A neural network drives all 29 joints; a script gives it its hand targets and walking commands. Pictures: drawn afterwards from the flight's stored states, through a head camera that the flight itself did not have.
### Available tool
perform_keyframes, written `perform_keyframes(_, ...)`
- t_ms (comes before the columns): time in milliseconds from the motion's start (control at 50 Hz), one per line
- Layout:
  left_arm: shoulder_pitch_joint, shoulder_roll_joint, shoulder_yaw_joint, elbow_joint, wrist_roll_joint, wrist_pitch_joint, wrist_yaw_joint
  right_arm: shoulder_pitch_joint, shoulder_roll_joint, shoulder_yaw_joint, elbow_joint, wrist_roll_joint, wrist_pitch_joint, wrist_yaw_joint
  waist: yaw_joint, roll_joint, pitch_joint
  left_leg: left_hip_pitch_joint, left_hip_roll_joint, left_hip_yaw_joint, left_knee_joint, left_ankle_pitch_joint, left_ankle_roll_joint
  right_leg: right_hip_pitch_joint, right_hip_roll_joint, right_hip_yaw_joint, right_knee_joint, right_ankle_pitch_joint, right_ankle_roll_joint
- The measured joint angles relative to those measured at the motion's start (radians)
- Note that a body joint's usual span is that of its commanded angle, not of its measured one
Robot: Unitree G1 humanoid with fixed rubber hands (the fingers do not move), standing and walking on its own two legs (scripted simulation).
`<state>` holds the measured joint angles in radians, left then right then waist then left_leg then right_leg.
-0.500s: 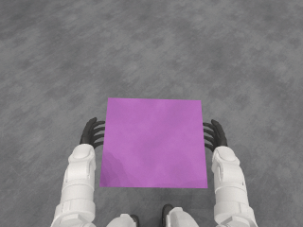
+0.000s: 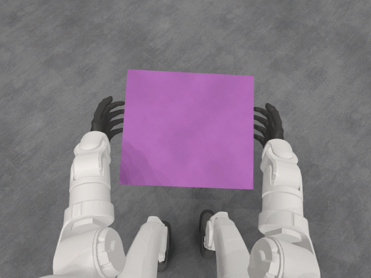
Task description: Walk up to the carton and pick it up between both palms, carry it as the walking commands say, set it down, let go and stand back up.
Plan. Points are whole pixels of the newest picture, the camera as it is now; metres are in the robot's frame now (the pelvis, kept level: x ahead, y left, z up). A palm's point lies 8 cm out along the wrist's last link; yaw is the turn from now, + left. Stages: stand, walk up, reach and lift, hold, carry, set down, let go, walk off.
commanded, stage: set down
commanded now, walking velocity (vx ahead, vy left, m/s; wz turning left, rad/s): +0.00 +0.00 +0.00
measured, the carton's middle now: (187, 134) +0.43 +0.00 -0.14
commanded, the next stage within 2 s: none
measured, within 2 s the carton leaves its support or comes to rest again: neither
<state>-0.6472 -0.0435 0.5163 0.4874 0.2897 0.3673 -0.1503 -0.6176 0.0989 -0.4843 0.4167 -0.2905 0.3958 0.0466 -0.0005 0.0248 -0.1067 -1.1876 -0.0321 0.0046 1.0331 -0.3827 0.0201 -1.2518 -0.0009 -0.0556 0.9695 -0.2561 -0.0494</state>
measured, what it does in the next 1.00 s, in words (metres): lowers itself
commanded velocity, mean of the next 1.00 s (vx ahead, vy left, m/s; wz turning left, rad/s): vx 0.00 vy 0.00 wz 0.00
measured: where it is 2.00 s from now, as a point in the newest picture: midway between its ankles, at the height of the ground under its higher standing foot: (184, 248)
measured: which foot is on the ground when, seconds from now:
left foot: down 0.00-1.00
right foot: down 0.00-1.00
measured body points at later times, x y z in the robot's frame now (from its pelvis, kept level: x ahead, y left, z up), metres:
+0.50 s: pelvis +0.00 +0.02 -0.07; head +0.24 +0.01 +0.30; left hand +0.44 +0.18 -0.16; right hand +0.42 -0.19 -0.16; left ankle +0.04 +0.11 -0.65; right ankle +0.09 -0.09 -0.65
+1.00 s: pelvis -0.03 +0.01 -0.15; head +0.25 +0.00 +0.19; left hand +0.47 +0.18 -0.25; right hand +0.45 -0.19 -0.25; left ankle +0.04 +0.11 -0.65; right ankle +0.09 -0.09 -0.65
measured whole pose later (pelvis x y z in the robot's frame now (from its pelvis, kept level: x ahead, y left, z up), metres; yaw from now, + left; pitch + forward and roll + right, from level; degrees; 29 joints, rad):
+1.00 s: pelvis -0.03 +0.01 -0.15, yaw +0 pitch +49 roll +1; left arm -0.97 0.08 0.45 0.63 0.14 0.34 -0.04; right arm -0.94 -0.08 -0.47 0.57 -0.16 0.37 0.01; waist -0.01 0.02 -0.19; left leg -1.96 -0.04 0.03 1.62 -0.52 0.04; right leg -2.03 -0.02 -0.05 1.54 -0.36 -0.04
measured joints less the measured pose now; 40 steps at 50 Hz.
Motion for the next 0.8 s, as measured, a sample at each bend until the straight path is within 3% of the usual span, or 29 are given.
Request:
perform_keyframes(480, -0.08, 0.016, -0.063, 0.018, -0.093, -0.041, 0.093, -0.093, -0.093, 0.002, 0.062, 0.084, -0.052, 0.015, -0.011, 0.001, -0.119, -0.424, -0.005, 0.03, 0.271, -0.084, 0.025, -0.426, -0.009, 0.023, 0.254, -0.063, 0.025)
perform_keyframes(800, -0.223, 0.077, -0.073, 0.09, -0.14, -0.038, 0.118, -0.232, -0.153, 0.013, 0.123, 0.121, -0.039, -0.014, -0.013, -0.002, -0.115, -0.651, -0.004, 0.034, 0.474, -0.123, 0.023, -0.657, -0.015, 0.019, 0.453, -0.096, 0.018)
